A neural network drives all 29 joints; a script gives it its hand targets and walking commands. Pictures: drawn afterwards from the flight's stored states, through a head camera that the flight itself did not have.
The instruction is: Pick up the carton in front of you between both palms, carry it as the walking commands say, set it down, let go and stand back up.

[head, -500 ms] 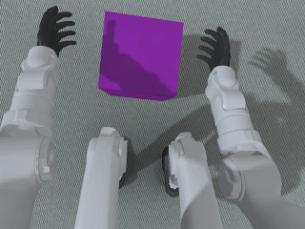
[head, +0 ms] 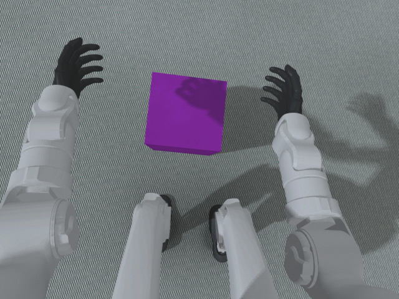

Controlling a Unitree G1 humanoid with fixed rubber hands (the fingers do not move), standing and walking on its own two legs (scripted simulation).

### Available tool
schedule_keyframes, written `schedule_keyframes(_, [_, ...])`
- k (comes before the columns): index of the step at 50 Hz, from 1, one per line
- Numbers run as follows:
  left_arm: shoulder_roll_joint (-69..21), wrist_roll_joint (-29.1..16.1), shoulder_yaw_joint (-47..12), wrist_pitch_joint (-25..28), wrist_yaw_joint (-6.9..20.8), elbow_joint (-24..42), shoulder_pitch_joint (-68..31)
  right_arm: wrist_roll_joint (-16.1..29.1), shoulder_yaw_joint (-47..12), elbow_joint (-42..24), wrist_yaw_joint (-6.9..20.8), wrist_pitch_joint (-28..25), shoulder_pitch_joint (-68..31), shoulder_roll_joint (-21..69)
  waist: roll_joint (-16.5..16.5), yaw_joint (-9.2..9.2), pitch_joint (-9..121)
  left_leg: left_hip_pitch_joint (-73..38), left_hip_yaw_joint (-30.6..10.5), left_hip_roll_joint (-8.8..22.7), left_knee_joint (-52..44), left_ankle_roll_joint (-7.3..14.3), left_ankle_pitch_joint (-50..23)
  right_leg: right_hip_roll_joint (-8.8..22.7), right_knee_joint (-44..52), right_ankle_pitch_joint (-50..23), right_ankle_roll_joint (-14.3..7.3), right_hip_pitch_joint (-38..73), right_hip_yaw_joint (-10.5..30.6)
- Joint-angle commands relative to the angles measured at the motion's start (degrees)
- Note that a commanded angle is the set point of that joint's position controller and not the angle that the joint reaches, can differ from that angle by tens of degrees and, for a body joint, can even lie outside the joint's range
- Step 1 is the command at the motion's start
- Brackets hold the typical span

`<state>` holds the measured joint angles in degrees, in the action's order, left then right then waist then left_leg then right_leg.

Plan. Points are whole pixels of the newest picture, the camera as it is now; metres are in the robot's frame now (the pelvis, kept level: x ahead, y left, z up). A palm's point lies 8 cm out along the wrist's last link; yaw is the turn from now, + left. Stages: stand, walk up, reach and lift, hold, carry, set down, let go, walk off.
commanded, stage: set down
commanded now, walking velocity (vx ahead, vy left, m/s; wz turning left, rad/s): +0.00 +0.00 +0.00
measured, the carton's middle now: (185, 120) +0.50 +0.04 -0.45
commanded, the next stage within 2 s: let go in 0.14 s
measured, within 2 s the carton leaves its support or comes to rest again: neither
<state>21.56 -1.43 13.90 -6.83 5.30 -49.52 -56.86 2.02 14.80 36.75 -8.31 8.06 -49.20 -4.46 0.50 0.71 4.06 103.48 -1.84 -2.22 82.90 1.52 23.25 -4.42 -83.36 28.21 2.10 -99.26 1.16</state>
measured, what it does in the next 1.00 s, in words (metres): rises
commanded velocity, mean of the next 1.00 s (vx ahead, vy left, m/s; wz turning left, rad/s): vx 0.00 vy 0.00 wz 0.00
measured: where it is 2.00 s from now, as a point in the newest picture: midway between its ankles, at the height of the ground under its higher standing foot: (190, 238)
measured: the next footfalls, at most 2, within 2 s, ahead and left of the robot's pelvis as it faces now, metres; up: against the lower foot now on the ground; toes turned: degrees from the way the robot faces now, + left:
none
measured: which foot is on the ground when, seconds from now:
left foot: down 0.00-1.00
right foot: down 0.00-1.00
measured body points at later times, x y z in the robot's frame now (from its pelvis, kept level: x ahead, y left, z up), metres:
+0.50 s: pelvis +0.05 +0.00 +0.13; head +0.28 +0.03 +0.52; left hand +0.40 +0.26 +0.01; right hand +0.40 -0.18 +0.01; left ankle +0.10 +0.10 -0.54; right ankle +0.07 -0.13 -0.54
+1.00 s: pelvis +0.11 -0.02 +0.20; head +0.15 -0.01 +0.65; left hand +0.27 +0.22 +0.12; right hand +0.29 -0.25 +0.12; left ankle +0.10 +0.10 -0.54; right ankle +0.07 -0.13 -0.54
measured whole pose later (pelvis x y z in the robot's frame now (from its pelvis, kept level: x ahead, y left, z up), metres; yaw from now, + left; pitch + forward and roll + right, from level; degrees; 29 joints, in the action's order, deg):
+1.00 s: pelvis +0.11 -0.02 +0.20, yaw +3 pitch +4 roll +1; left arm 12.3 -0.3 3.3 -1.0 3.0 -26.4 13.0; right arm 0.7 2.1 25.1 3.4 1.3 13.8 -12.0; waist 1.0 0.7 -0.6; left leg 15.5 -2.3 -1.8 24.1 0.1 12.8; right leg -2.3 -25.3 16.7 -1.3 -12.7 3.9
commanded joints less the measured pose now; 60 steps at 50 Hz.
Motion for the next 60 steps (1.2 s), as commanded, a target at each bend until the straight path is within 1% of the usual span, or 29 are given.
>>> schedule_keyframes(1, [6.6,0.8,1.4,1.6,0.3,5.4,-10.9,-0.8,0.8,-5.7,0.6,-1.6,-7.8,-3.9,-5.5,-0.56,53.0,-50.2,0.2,-0.4,-11.0,-1.7,-19.8,-1.3,12.2,-12.0,2.2,16.3,-5.0])
schedule_keyframes(4, [6.1,1.5,1.7,2.0,0.5,5.1,-10.1,-1.3,1.2,-5.6,1.1,-2.0,-6.7,-3.7,-5.4,-0.42,52.4,-53.5,-0.2,-0.3,-14.5,-1.7,-21.3,-1.0,15.8,-13.3,2.3,19.0,-4.7])
schedule_keyframes(7, [5.0,2.4,1.9,2.5,0.5,3.4,-8.8,-2.1,1.7,-4.1,1.7,-2.5,-5.5,-3.2,-5.2,-0.27,49.7,-54.9,-0.8,-0.1,-17.7,-1.7,-21.5,-0.6,19.0,-13.6,2.3,20.1,-4.4])
schedule_keyframes(9, [4.6,3.5,2.5,2.8,0.3,3.0,-7.3,-2.8,1.6,-3.8,2.2,-2.8,-4.2,-3.1,-5.1,-0.69,49.4,-56.9,-1.0,0.0,-19.7,-1.7,-22.2,-0.4,21.1,-14.0,2.3,21.9,-4.2])
schedule_keyframes(12, [3.2,5.3,2.8,2.9,-0.5,3.9,-1.8,-4.2,0.9,-4.0,3.0,-3.2,1.2,-3.7,-5.2,-0.91,51.3,-63.1,-1.4,0.2,-22.8,-1.8,-25.2,-0.2,24.4,-15.4,2.1,25.8,-4.1])
schedule_keyframes(16, [0.7,7.0,2.0,3.2,-2.2,8.9,8.7,-6.2,-1.0,-6.1,4.8,-4.0,11.1,-5.8,-5.0,-0.89,51.9,-72.9,-2.2,0.7,-27.4,-2.0,-29.4,-0.1,29.1,-16.8,1.2,31.1,-4.1])
schedule_keyframes(20, [-1.0,5.7,0.0,4.2,-3.1,16.0,17.3,-6.6,-3.1,-9.8,6.8,-5.3,18.5,-7.4,-4.5,-0.57,47.5,-78.6,-2.7,1.2,-32.0,-2.0,-31.2,0.2,33.7,-18.4,0.1,37.4,-3.2])
schedule_keyframes(23, [-1.6,3.8,-1.4,5.2,-3.0,19.3,22.6,-5.7,-4.7,-11.0,8.0,-6.2,23.4,-7.8,-4.3,-0.24,42.4,-80.0,-2.7,1.5,-34.7,-1.8,-30.8,0.8,36.7,-19.6,-0.4,42.4,-2.0])
schedule_keyframes(26, [-2.3,2.6,-2.7,6.2,-2.7,19.8,29.8,-4.3,-6.0,-10.3,8.9,-7.1,29.9,-7.8,-4.2,0.04,37.5,-81.2,-2.5,1.6,-37.1,-1.7,-31.1,1.3,39.4,-21.5,-0.5,47.5,-1.0])
schedule_keyframes(31, [-3.5,1.9,-4.5,7.7,-2.7,19.2,43.4,-2.9,-7.8,-9.7,10.0,-8.5,41.2,-8.7,-3.1,0.02,30.1,-84.6,-2.2,1.3,-41.2,-1.6,-34.2,2.0,43.9,-26.1,-0.4,56.6,0.2])
schedule_keyframes(38, [-3.7,1.3,-6.5,9.5,-3.0,22.6,57.6,-2.0,-9.9,-13.3,10.4,-10.2,53.3,-10.3,-0.4,0.27,20.6,-92.2,-1.5,0.9,-49.0,-1.4,-35.8,2.5,51.5,-33.3,-0.1,71.4,1.0])
schedule_keyframes(42, [-4.1,1.2,-7.7,9.5,-3.0,25.2,64.3,-1.5,-10.8,-15.7,10.7,-10.2,58.5,-11.1,0.0,0.10,14.5,-96.6,-0.8,0.4,-54.2,-1.8,-34.4,2.7,56.4,-35.9,-0.2,79.8,1.3])
schedule_keyframes(46, [-4.1,1.2,-8.7,7.9,-2.8,27.6,68.0,-1.0,-11.6,-16.8,11.4,-8.9,60.5,-11.7,-0.6,-0.63,6.2,-98.6,-0.1,0.1,-58.3,-2.2,-29.2,2.9,60.7,-32.1,-0.6,84.1,1.8])
schedule_keyframes(50, [-3.7,1.1,-9.5,5.2,-1.9,29.2,68.5,-1.3,-11.6,-17.3,12.0,-6.4,60.7,-12.0,0.1,-0.70,-0.6,-99.9,0.7,0.0,-60.5,-2.1,-22.4,3.2,63.1,-26.2,-0.7,86.0,1.6])
schedule_keyframes(53, [-3.4,1.2,-9.7,3.1,-1.2,29.9,68.0,-1.8,-11.5,-17.4,12.1,-4.4,60.1,-12.3,1.2,-0.73,-4.8,-101.3,1.2,-0.2,-60.6,-2.0,-18.6,3.8,64.2,-21.2,-1.1,85.2,1.4])
schedule_keyframes(56, [-3.1,1.5,-9.7,1.2,-0.7,30.3,67.2,-2.3,-11.2,-17.4,12.0,-2.7,59.8,-12.3,2.5,-0.42,-7.4,-103.6,1.5,-0.5,-59.9,-2.1,-17.1,4.4,64.9,-18.6,-1.4,83.5,1.5])
schedule_keyframes(60, [-3.1,2.0,-9.5,-0.1,-0.6,31.0,67.3,-2.7,-10.9,-17.4,11.9,-1.4,59.9,-12.2,2.1,-0.31,-7.9,-105.5,1.7,-0.6,-59.3,-2.2,-18.4,4.4,64.7,-20.2,-1.5,84.3,1.4])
